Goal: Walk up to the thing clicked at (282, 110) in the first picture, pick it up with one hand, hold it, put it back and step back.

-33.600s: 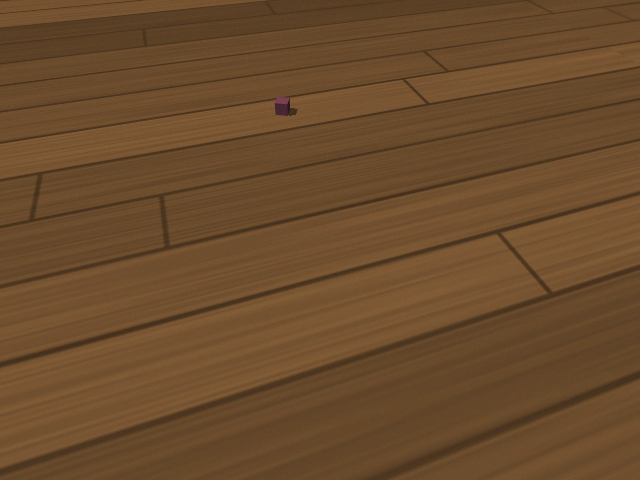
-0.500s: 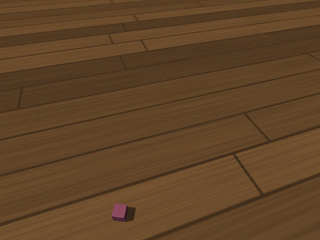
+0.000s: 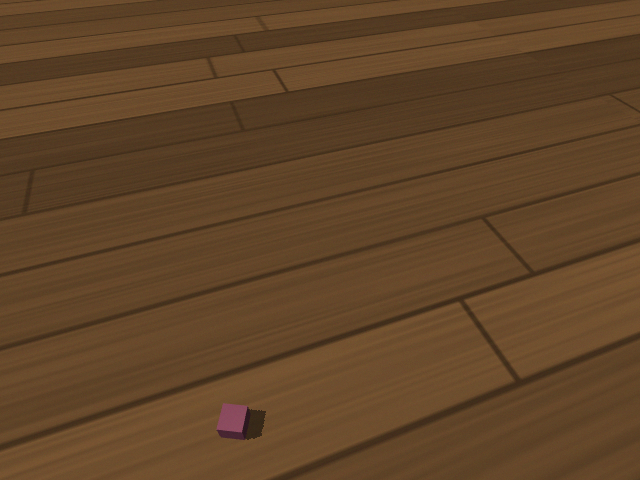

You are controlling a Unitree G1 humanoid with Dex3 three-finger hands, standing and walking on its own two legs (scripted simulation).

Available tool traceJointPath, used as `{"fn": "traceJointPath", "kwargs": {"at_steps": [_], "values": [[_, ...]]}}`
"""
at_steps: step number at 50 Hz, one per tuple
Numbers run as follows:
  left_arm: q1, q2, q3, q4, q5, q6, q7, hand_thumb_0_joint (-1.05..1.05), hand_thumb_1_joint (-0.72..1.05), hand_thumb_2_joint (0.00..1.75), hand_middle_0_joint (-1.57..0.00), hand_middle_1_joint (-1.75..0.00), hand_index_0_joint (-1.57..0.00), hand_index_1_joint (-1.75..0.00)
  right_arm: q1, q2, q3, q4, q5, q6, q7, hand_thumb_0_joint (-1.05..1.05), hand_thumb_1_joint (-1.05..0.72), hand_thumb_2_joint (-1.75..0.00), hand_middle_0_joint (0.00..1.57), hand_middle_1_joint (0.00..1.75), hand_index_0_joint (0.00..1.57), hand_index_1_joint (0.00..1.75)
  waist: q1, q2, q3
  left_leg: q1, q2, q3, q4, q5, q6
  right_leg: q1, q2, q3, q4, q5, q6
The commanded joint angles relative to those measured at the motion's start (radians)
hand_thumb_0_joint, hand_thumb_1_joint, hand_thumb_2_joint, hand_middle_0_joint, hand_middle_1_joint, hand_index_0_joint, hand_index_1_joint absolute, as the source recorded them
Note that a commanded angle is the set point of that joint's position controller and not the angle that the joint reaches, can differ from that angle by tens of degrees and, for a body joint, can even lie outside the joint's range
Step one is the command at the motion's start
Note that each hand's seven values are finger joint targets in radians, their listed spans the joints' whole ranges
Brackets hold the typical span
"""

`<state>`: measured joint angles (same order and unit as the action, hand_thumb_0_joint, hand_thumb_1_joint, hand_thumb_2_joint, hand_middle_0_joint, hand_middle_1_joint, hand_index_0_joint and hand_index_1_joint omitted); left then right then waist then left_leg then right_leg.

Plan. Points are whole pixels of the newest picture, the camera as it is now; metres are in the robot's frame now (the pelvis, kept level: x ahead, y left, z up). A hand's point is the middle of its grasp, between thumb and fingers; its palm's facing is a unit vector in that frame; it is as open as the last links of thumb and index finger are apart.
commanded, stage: stand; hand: left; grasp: from above
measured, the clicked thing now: (234, 421) +0.42 +0.25 -0.74
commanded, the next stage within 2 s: step back in 1.08 s
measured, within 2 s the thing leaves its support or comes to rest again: neither
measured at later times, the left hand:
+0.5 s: hand out of the picture +0.08 +0.24 -0.16, palm faces +0.00 -0.94 -0.34, open 7.3 cm
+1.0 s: hand out of the picture +0.08 +0.24 -0.16, palm faces -0.01 -0.94 -0.34, open 7.3 cm
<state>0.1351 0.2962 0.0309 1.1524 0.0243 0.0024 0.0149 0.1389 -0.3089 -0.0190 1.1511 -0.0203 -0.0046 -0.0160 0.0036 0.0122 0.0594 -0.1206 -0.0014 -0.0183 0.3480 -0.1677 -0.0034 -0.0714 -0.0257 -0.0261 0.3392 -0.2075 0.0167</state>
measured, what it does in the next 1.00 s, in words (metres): stands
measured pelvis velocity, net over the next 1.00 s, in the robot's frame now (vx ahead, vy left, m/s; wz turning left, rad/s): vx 0.01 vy -0.01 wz -0.01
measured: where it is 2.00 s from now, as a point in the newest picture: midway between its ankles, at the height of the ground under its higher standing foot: outside the picture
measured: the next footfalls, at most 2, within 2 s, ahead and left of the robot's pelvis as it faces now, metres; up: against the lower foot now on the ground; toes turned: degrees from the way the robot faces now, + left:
right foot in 1.78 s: -0.09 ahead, -0.12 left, +0.00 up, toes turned -1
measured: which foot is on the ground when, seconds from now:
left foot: down 0.00-1.00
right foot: down 0.00-1.00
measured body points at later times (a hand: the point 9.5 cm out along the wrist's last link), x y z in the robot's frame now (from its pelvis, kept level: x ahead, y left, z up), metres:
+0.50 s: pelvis +0.01 -0.01 +0.00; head +0.01 -0.01 +0.45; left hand +0.08 +0.29 -0.13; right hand +0.08 -0.30 -0.14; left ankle +0.02 +0.12 -0.75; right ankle -0.01 -0.13 -0.75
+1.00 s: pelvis +0.01 -0.01 +0.00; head +0.02 -0.02 +0.45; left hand +0.08 +0.29 -0.13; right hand +0.08 -0.30 -0.14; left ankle +0.02 +0.12 -0.75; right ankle -0.01 -0.13 -0.75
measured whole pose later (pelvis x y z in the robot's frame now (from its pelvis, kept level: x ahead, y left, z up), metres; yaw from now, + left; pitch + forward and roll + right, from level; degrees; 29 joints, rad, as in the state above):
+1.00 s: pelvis +0.01 -0.01 +0.00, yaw +0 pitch -2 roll +0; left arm 0.12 0.32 0.02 1.14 0.02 0.00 0.00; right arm 0.12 -0.33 -0.01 1.16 -0.01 -0.01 -0.01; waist 0.00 0.01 0.05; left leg -0.11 0.01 -0.02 0.31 -0.16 -0.02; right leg -0.07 -0.01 -0.02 0.32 -0.21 0.00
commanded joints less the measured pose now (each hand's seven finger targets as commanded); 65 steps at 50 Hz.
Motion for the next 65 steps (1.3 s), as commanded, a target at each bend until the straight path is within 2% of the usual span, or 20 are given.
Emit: {"fn": "traceJointPath", "kwargs": {"at_steps": [1, 2, 3, 5, 7, 15, 21, 24, 33, 40, 44, 47, 53, 54, 57, 60, 62, 63, 64, 65], "values": [[-0.034, 0.198, 0.033, -0.057, -0.007, -0.025, 0.013, 0.0, 0.9, 0.9, -0.2, -0.3, -0.2, -0.3, -0.05, -0.197, -0.027, -0.061, 0.002, -0.026, -0.011, 0.0, -0.9, -0.9, 0.2, 0.3, 0.2, 0.3, 0.003, -0.011, -0.059, 0.017, 0.112, -0.091, -0.057, 0.158, 0.031, -0.014, -0.096, 0.076, -0.065, 0.122, -0.025], [-0.04, 0.202, 0.032, -0.055, -0.007, -0.025, 0.013, 0.0, 0.9, 0.9, -0.2, -0.3, -0.2, -0.3, -0.045, -0.194, -0.027, -0.058, 0.002, -0.024, -0.011, 0.0, -0.9, -0.9, 0.2, 0.3, 0.2, 0.3, -0.002, -0.025, -0.031, -0.003, 0.11, -0.094, -0.067, 0.138, 0.026, -0.022, -0.096, 0.079, -0.073, 0.103, -0.023], [-0.046, 0.205, 0.034, -0.059, -0.008, -0.025, 0.012, 0.0, 0.9, 0.9, -0.2, -0.3, -0.2, -0.3, -0.039, -0.198, -0.026, -0.058, 0.002, -0.025, -0.011, 0.0, -0.9, -0.9, 0.2, 0.3, 0.2, 0.3, -0.002, -0.017, -0.055, 0.01, 0.112, -0.089, -0.064, 0.141, 0.029, -0.011, -0.099, 0.082, -0.07, 0.11, -0.026], [-0.04, 0.198, 0.03, -0.056, -0.008, -0.025, 0.011, 0.0, 0.9, 0.9, -0.2, -0.3, -0.2, -0.3, -0.05, -0.201, -0.027, -0.059, 0.003, -0.026, -0.011, 0.0, -0.9, -0.9, 0.2, 0.3, 0.2, 0.3, -0.002, -0.023, -0.047, 0.024, 0.115, -0.09, -0.058, 0.183, 0.024, -0.022, -0.099, 0.079, -0.07, 0.133, -0.023], [-0.046, 0.206, 0.033, -0.063, -0.008, -0.029, 0.013, 0.0, 0.9, 0.9, -0.2, -0.3, -0.2, -0.3, -0.049, -0.205, -0.03, -0.06, 0.003, -0.026, -0.011, 0.0, -0.9, -0.9, 0.2, 0.3, 0.2, 0.3, -0.002, -0.021, -0.083, 0.038, 0.119, -0.084, -0.04, 0.237, 0.029, 0.01, -0.105, 0.08, -0.061, 0.206, -0.023], [-0.056, 0.21, 0.03, -0.065, -0.007, -0.027, 0.01, 0.0, 0.9, 0.9, -0.2, -0.3, -0.2, -0.3, -0.068, -0.207, -0.027, -0.059, 0.005, -0.024, -0.008, 0.0, -0.9, -0.9, 0.2, 0.3, 0.2, 0.3, 0.0, -0.02, -0.054, 0.02, 0.118, -0.087, -0.069, 0.156, 0.021, -0.012, -0.099, 0.08, -0.081, 0.119, -0.025], [-0.063, 0.219, 0.028, -0.073, -0.007, -0.035, 0.011, 0.0, 0.9, 0.9, -0.2, -0.3, -0.2, -0.3, -0.077, -0.211, -0.029, -0.062, 0.005, -0.023, -0.004, 0.0, -0.9, -0.9, 0.2, 0.3, 0.2, 0.3, -0.003, -0.033, -0.073, 0.041, 0.123, -0.083, -0.052, 0.195, 0.024, -0.005, -0.106, 0.082, -0.086, 0.187, -0.023], [-0.074, 0.225, 0.028, -0.078, -0.008, -0.035, 0.01, 0.0, 0.9, 0.9, -0.2, -0.3, -0.2, -0.3, -0.067, -0.217, -0.027, -0.061, 0.005, -0.023, -0.004, 0.0, -0.9, -0.9, 0.2, 0.3, 0.2, 0.3, -0.012, -0.003, -0.066, 0.026, 0.122, -0.078, -0.064, 0.158, 0.022, -0.006, -0.104, 0.087, -0.088, 0.142, -0.025], [-0.064, 0.226, 0.024, -0.078, -0.01, -0.034, 0.006, 0.0, 0.9, 0.9, -0.2, -0.3, -0.2, -0.3, -0.076, -0.218, -0.025, -0.06, 0.006, -0.027, -0.003, 0.0, -0.9, -0.9, 0.2, 0.3, 0.2, 0.3, -0.003, -0.012, -0.071, 0.033, 0.129, -0.084, -0.07, 0.196, 0.021, -0.005, -0.104, 0.079, -0.079, 0.159, -0.029], [-0.064, 0.229, 0.022, -0.078, -0.01, -0.032, 0.004, 0.0, 0.9, 0.9, -0.2, -0.3, -0.2, -0.3, -0.07, -0.225, -0.027, -0.056, 0.007, -0.023, 0.0, 0.0, -0.9, -0.9, 0.2, 0.3, 0.2, 0.3, -0.007, -0.007, -0.053, 0.001, 0.121, -0.084, -0.09, 0.092, 0.02, -0.017, -0.101, 0.086, -0.095, 0.073, -0.033], [-0.056, 0.233, 0.022, -0.078, -0.011, -0.035, 0.003, 0.0, 0.9, 0.9, -0.2, -0.3, -0.2, -0.3, -0.072, -0.223, -0.025, -0.057, 0.007, -0.028, 0.0, 0.0, -0.9, -0.9, 0.2, 0.3, 0.2, 0.3, -0.005, -0.007, -0.075, 0.038, 0.128, -0.084, -0.072, 0.164, 0.022, -0.014, -0.107, 0.089, -0.082, 0.137, -0.034], [-0.054, 0.235, 0.02, -0.076, -0.012, -0.035, 0.002, 0.0, 0.9, 0.9, -0.2, -0.3, -0.2, -0.3, -0.072, -0.22, -0.023, -0.055, 0.008, -0.026, 0.001, 0.0, -0.9, -0.9, 0.2, 0.3, 0.2, 0.3, -0.003, -0.02, -0.053, 0.025, 0.124, -0.088, -0.084, 0.135, 0.016, -0.029, -0.1, 0.085, -0.088, 0.108, -0.033], [-0.054, 0.236, 0.019, -0.08, -0.014, -0.036, 0.003, 0.0, 0.9, 0.9, -0.2, -0.3, -0.2, -0.3, -0.063, -0.229, -0.022, -0.057, 0.007, -0.027, 0.0, 0.0, -0.9, -0.9, 0.2, 0.3, 0.2, 0.3, -0.005, -0.012, -0.074, 0.034, 0.13, -0.082, -0.072, 0.193, 0.02, -0.005, -0.106, 0.087, -0.075, 0.17, -0.034], [-0.034, 0.317, 0.068, -0.094, -0.03, -0.025, 0.009, 0.0, 0.9, 0.9, -0.2, -0.3, -0.2, -0.3, -0.11, -0.282, -0.038, -0.084, 0.012, -0.01, 0.006, 0.0, -0.9, -0.9, 0.2, 0.3, 0.2, 0.3, -0.002, -0.021, 0.015, -0.033, 0.112, -0.087, 0.049, 0.346, 0.041, -0.076, -0.091, 0.1, 0.007, 0.349, -0.042], [-0.023, 0.313, 0.08, -0.143, -0.035, -0.018, 0.015, 0.0, 0.9, 0.9, -0.2, -0.3, -0.2, -0.3, -0.07, -0.261, -0.043, -0.119, 0.029, 0.005, 0.006, 0.0, -0.9, -0.9, 0.2, 0.3, 0.2, 0.3, -0.012, -0.037, -0.098, -0.04, 0.087, -0.052, 0.173, 0.362, 0.05, -0.033, -0.12, 0.108, 0.072, 0.45, -0.097], [-0.061, 0.326, 0.088, -0.199, -0.03, -0.005, 0.014, 0.0, 0.9, 0.9, -0.2, -0.3, -0.2, -0.3, -0.052, -0.25, -0.049, -0.151, 0.028, 0.023, 0.008, 0.0, -0.9, -0.9, 0.2, 0.3, 0.2, 0.3, -0.018, -0.092, -0.14, -0.072, 0.029, -0.017, 0.294, 0.233, 0.038, -0.064, -0.195, 0.175, 0.077, 0.464, -0.168], [-0.101, 0.341, 0.092, -0.237, -0.018, 0.004, 0.017, 0.0, 0.9, 0.9, -0.2, -0.3, -0.2, -0.3, -0.041, -0.246, -0.058, -0.173, 0.022, 0.035, 0.011, 0.0, -0.9, -0.9, 0.2, 0.3, 0.2, 0.3, -0.021, -0.147, -0.121, -0.098, -0.02, -0.009, 0.423, -0.016, 0.036, -0.138, -0.265, 0.222, 0.069, 0.447, -0.229], [-0.12, 0.346, 0.094, -0.26, -0.009, 0.007, 0.017, 0.0, 0.9, 0.9, -0.2, -0.3, -0.2, -0.3, -0.019, -0.247, -0.062, -0.185, 0.018, 0.041, 0.015, 0.0, -0.9, -0.9, 0.2, 0.3, 0.2, 0.3, -0.026, -0.189, -0.11, -0.116, -0.037, -0.019, 0.487, -0.2, 0.046, -0.171, -0.302, 0.245, 0.076, 0.438, -0.255], [-0.129, 0.347, 0.093, -0.272, -0.001, 0.008, 0.016, 0.0, 0.9, 0.9, -0.2, -0.3, -0.2, -0.3, -0.007, -0.243, -0.065, -0.195, 0.016, 0.044, 0.018, 0.0, -0.9, -0.9, 0.2, 0.3, 0.2, 0.3, -0.029, -0.204, -0.091, -0.137, -0.033, -0.038, 0.504, -0.322, 0.052, -0.193, -0.311, 0.242, 0.097, 0.437, -0.267], [-0.152, 0.353, 0.094, -0.288, 0.001, 0.009, 0.016, 0.0, 0.9, 0.9, -0.2, -0.3, -0.2, -0.3, 0.022, -0.248, -0.068, -0.202, 0.019, 0.044, 0.022, 0.0, -0.9, -0.9, 0.2, 0.3, 0.2, 0.3, -0.046, -0.216, -0.085, -0.132, -0.02, -0.049, 0.484, -0.313, 0.058, -0.21, -0.306, 0.232, 0.119, 0.421, -0.253]]}}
